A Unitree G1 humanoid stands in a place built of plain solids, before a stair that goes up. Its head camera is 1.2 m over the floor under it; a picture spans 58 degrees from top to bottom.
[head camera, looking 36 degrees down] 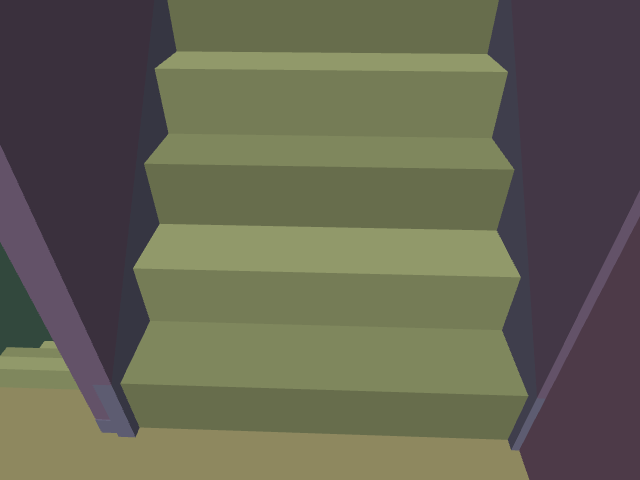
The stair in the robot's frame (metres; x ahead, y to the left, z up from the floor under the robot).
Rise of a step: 0.21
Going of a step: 0.23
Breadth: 1.08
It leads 2 degrees to the right of straight ahead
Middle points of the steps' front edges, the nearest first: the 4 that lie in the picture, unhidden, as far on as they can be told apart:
0.69 0.00 0.21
0.92 -0.01 0.42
1.14 -0.02 0.63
1.37 -0.03 0.85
